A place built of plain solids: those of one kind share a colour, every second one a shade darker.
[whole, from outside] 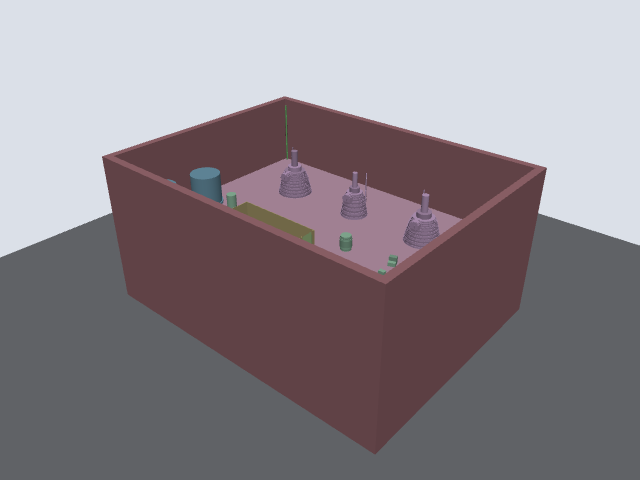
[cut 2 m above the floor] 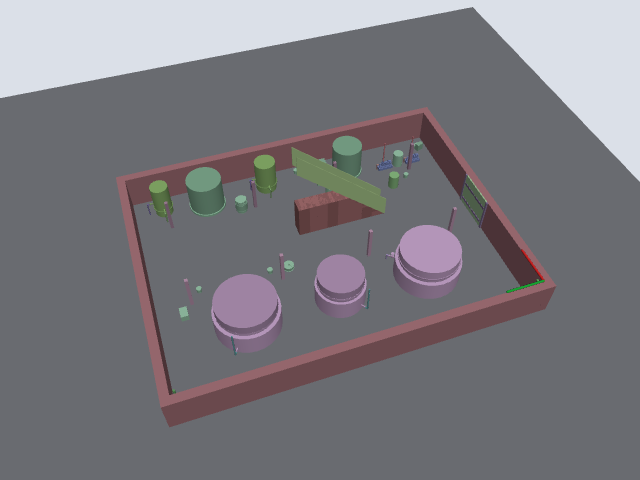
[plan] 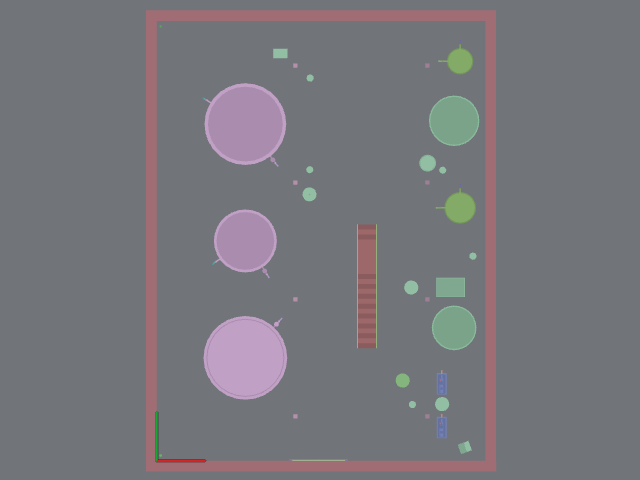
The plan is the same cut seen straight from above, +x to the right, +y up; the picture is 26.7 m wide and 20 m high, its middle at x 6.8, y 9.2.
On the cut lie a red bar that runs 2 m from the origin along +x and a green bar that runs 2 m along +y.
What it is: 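The still house of a malt distillery; one whitewashed hall 13.7 x 18.3 m, 9.3 m high, 3 copper pot stills in a row, an operating floor 4.86 m up, one steep steel stair free in the room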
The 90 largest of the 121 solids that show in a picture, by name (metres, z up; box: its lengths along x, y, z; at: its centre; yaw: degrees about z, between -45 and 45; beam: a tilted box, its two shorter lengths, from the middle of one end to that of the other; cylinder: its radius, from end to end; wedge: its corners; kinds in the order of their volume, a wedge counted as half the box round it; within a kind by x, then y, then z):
{
 "wall_1": {"box": [0.45, 19.22, 9.31], "at": [-0.23, 9.16, 4.61]},
 "wall_2": {"box": [14.59, 0.45, 9.31], "at": [6.84, -0.23, 4.61]},
 "wall_3": {"box": [14.59, 0.45, 9.31], "at": [6.84, 18.55, 4.61]},
 "wall_4": {"box": [0.45, 19.22, 9.31], "at": [13.91, 9.16, 4.61]},
 "still_1": {"cylinder": 1.74, "from": [3.69, 4.29, -0.05], "to": [3.69, 4.29, 1.16]},
 "still_2": {"cylinder": 1.59, "from": [3.69, 4.29, 1.28], "to": [3.69, 4.29, 1.41]},
 "still_3": {"cylinder": 1.63, "from": [3.69, 4.29, 1.41], "to": [3.69, 4.29, 1.5]},
 "still_4": {"cylinder": 1.58, "from": [3.69, 4.29, 1.5], "to": [3.69, 4.29, 3.51]},
 "still_5": {"cylinder": 1.07, "from": [3.69, 4.29, 4.86], "to": [3.69, 4.29, 4.97]},
 "still_6": {"cylinder": 1.04, "from": [3.69, 4.29, 4.97], "to": [3.69, 4.29, 5.07]},
 "still_7": {"cylinder": 1.02, "from": [3.69, 4.29, 5.07], "to": [3.69, 4.29, 5.18]},
 "still_8": {"cylinder": 1.0, "from": [3.69, 4.29, 5.18], "to": [3.69, 4.29, 5.29]},
 "still_9": {"cylinder": 0.97, "from": [3.69, 4.29, 5.29], "to": [3.69, 4.29, 5.39]},
 "still_10": {"cylinder": 0.95, "from": [3.69, 4.29, 5.39], "to": [3.69, 4.29, 5.49]},
 "still_11": {"cylinder": 0.93, "from": [3.69, 4.29, 5.49], "to": [3.69, 4.29, 5.59]},
 "still_12": {"cylinder": 0.9, "from": [3.69, 4.29, 5.59], "to": [3.69, 4.29, 5.69]},
 "still_13": {"cylinder": 0.43, "from": [3.69, 4.29, 6.36], "to": [3.69, 4.29, 6.66]},
 "still_14": {"cylinder": 1.31, "from": [3.69, 9.16, -0.05], "to": [3.69, 9.16, 1.19]},
 "still_15": {"cylinder": 1.17, "from": [3.69, 9.16, 1.19], "to": [3.69, 9.16, 1.36]},
 "still_16": {"cylinder": 1.22, "from": [3.69, 9.16, 1.36], "to": [3.69, 9.16, 1.5]},
 "still_17": {"cylinder": 1.2, "from": [3.69, 9.16, 1.5], "to": [3.69, 9.16, 3.51]},
 "still_18": {"cylinder": 0.81, "from": [3.69, 9.16, 4.86], "to": [3.69, 9.16, 5.0]},
 "still_19": {"cylinder": 0.78, "from": [3.69, 9.16, 5.0], "to": [3.69, 9.16, 5.13]},
 "still_20": {"cylinder": 0.76, "from": [3.69, 9.16, 5.13], "to": [3.69, 9.16, 5.28]},
 "still_21": {"cylinder": 0.74, "from": [3.69, 9.16, 5.28], "to": [3.69, 9.16, 5.41]},
 "still_22": {"cylinder": 0.71, "from": [3.69, 9.16, 5.41], "to": [3.69, 9.16, 5.54]},
 "still_23": {"cylinder": 0.69, "from": [3.69, 9.16, 5.54], "to": [3.69, 9.16, 5.67]},
 "still_24": {"cylinder": 0.67, "from": [3.69, 9.16, 5.67], "to": [3.69, 9.16, 5.79]},
 "still_25": {"cylinder": 1.7, "from": [3.69, 14.03, -0.05], "to": [3.69, 14.03, 1.24]},
 "still_26": {"cylinder": 1.56, "from": [3.69, 14.03, 1.36], "to": [3.69, 14.03, 1.5]},
 "still_27": {"cylinder": 1.56, "from": [3.69, 14.03, 1.5], "to": [3.69, 14.03, 3.51]},
 "still_28": {"cylinder": 1.05, "from": [3.69, 14.03, 4.86], "to": [3.69, 14.03, 4.97]},
 "still_29": {"cylinder": 1.03, "from": [3.69, 14.03, 4.97], "to": [3.69, 14.03, 5.07]},
 "still_30": {"cylinder": 1.0, "from": [3.69, 14.03, 5.07], "to": [3.69, 14.03, 5.18]},
 "still_31": {"cylinder": 0.98, "from": [3.69, 14.03, 5.18], "to": [3.69, 14.03, 5.29]},
 "still_32": {"cylinder": 0.96, "from": [3.69, 14.03, 5.29], "to": [3.69, 14.03, 5.39]},
 "still_33": {"cylinder": 0.93, "from": [3.69, 14.03, 5.39], "to": [3.69, 14.03, 5.49]},
 "still_34": {"cylinder": 0.91, "from": [3.69, 14.03, 5.49], "to": [3.69, 14.03, 5.59]},
 "still_35": {"cylinder": 0.89, "from": [3.69, 14.03, 5.59], "to": [3.69, 14.03, 5.69]},
 "still_36": {"cylinder": 0.86, "from": [3.69, 14.03, 5.69], "to": [3.69, 14.03, 5.78]},
 "still_37": {"cylinder": 0.84, "from": [3.69, 14.03, 5.78], "to": [3.69, 14.03, 5.87]},
 "still_38": {"cylinder": 0.42, "from": [3.69, 14.03, 6.36], "to": [3.69, 14.03, 6.66]},
 "upper_floor_1": {"box": [8.23, 18.34, 0.3], "at": [4.11, 9.16, 4.71]},
 "stair_steps_1": {"box": [0.83, 0.62, 0.42], "at": [8.76, 5.21, 0.16]},
 "stair_steps_2": {"box": [0.83, 0.62, 0.61], "at": [8.76, 5.41, 0.26]},
 "stair_steps_3": {"box": [0.83, 0.62, 0.8], "at": [8.76, 5.62, 0.35]},
 "stair_steps_4": {"box": [0.83, 0.62, 0.98], "at": [8.76, 5.82, 0.44]},
 "stair_steps_5": {"box": [0.83, 0.62, 1.17], "at": [8.76, 6.03, 0.54]},
 "stair_steps_6": {"box": [0.83, 0.62, 1.36], "at": [8.76, 6.24, 0.63]},
 "stair_steps_7": {"box": [0.83, 0.62, 1.55], "at": [8.76, 6.44, 0.72]},
 "stair_steps_8": {"box": [0.83, 0.62, 1.73], "at": [8.76, 6.65, 0.82]},
 "stair_steps_9": {"box": [0.83, 0.62, 1.92], "at": [8.76, 6.85, 0.91]},
 "stair_steps_10": {"box": [0.83, 0.62, 2.11], "at": [8.76, 7.06, 1.0]},
 "stair_steps_11": {"box": [0.83, 0.62, 2.29], "at": [8.76, 7.26, 1.1]},
 "stair_steps_12": {"box": [0.83, 0.62, 2.48], "at": [8.76, 7.47, 1.19]},
 "stair_steps_13": {"box": [0.83, 0.62, 2.67], "at": [8.76, 7.68, 1.28]},
 "stair_steps_14": {"box": [0.83, 0.62, 2.85], "at": [8.76, 7.88, 1.38]},
 "stair_steps_15": {"box": [0.83, 0.62, 3.04], "at": [8.76, 8.09, 1.47]},
 "stair_steps_16": {"box": [0.83, 0.62, 3.23], "at": [8.76, 8.29, 1.56]},
 "stair_steps_17": {"box": [0.83, 0.62, 3.42], "at": [8.76, 8.5, 1.66]},
 "stair_steps_18": {"box": [0.83, 0.62, 3.79], "at": [8.76, 8.91, 1.84]},
 "stair_steps_19": {"box": [0.83, 0.62, 4.16], "at": [8.76, 9.32, 2.03]},
 "stair_steps_20": {"box": [0.83, 0.62, 4.35], "at": [8.76, 9.53, 2.13]},
 "stair_steps_21": {"box": [0.83, 0.4, 4.54], "at": [8.76, 9.63, 2.22]},
 "stair_steps_22": {"box": [0.83, 0.21, 4.72], "at": [8.76, 9.74, 2.31]},
 "receiver_1": {"cylinder": 0.93, "from": [12.39, 5.54, -0.05], "to": [12.39, 5.54, 0.14]},
 "receiver_2": {"cylinder": 0.87, "from": [12.39, 5.54, 0.14], "to": [12.39, 5.54, 2.28]},
 "receiver_3": {"cylinder": 1.05, "from": [12.39, 14.17, -0.05], "to": [12.39, 14.17, 0.14]},
 "receiver_4": {"cylinder": 0.99, "from": [12.39, 14.17, 0.14], "to": [12.39, 14.17, 2.15]},
 "condenser_1": {"cylinder": 0.6, "from": [12.64, 10.54, -0.05], "to": [12.64, 10.54, 0.45]},
 "condenser_2": {"cylinder": 0.61, "from": [12.64, 10.54, 0.5], "to": [12.64, 10.54, 3.26]},
 "condenser_3": {"cylinder": 0.49, "from": [12.64, 16.65, -0.05], "to": [12.64, 16.65, 0.45]},
 "condenser_4": {"cylinder": 0.5, "from": [12.64, 16.65, 0.5], "to": [12.64, 16.65, 3.26]},
 "charger_1": {"cylinder": 0.92, "from": [8.48, 1.2, 5.0], "to": [8.48, 1.2, 6.83]},
 "piece_1": {"cylinder": 0.35, "from": [7.28, 11.41, 5.1], "to": [7.28, 11.41, 5.5]},
 "piece_2": {"cylinder": 0.29, "from": [7.94, 2.88, 4.81], "to": [7.94, 2.88, 5.74]},
 "piece_3": {"cylinder": 0.29, "from": [10.6, 7.22, -0.05], "to": [10.6, 7.22, 0.88]},
 "piece_4": {"cylinder": 0.35, "from": [11.29, 12.4, 0.24], "to": [11.29, 12.4, 0.64]},
 "piece_5": {"cylinder": 0.29, "from": [11.89, 2.36, -0.05], "to": [11.89, 2.36, 0.88]},
 "piece_6": {"box": [1.16, 0.77, 0.3], "at": [12.24, 7.22, 0.87]},
 "stair_rail_1": {"wedge": [[8.34, 4.69, -0.05], [8.34, 4.69, 1.16], [8.34, 9.86, 4.64], [8.34, 9.86, 5.85], [8.38, 4.69, -0.05], [8.38, 4.69, 1.16], [8.38, 9.86, 4.64], [8.38, 9.86, 5.85]]},
 "stair_rail_2": {"wedge": [[9.13, 4.69, -0.05], [9.13, 4.69, 1.16], [9.13, 9.86, 4.64], [9.13, 9.86, 5.85], [9.17, 4.69, -0.05], [9.17, 4.69, 1.16], [9.17, 9.86, 4.64], [9.17, 9.86, 5.85]]},
 "column_1": {"box": [0.18, 0.18, 4.25], "at": [5.77, 1.85, 2.08]},
 "column_2": {"box": [0.18, 0.18, 4.25], "at": [5.77, 6.72, 2.08]},
 "column_3": {"box": [0.18, 0.18, 4.25], "at": [5.77, 11.6, 2.08]},
 "column_4": {"box": [0.18, 0.18, 4.25], "at": [11.27, 1.85, 2.08]},
 "column_5": {"box": [0.18, 0.18, 4.25], "at": [11.27, 11.6, 2.08]},
 "loading_door_leaves_1": {"box": [2.2, 0.07, 2.75], "at": [6.74, 0.01, 1.32]},
 "foot_1": {"cylinder": 0.29, "from": [10.24, 3.35, -0.05], "to": [10.24, 3.35, 0.88]},
 "well_rail_1": {"box": [0.04, 5.39, 1.05], "at": [8.19, 7.21, 5.34]}
}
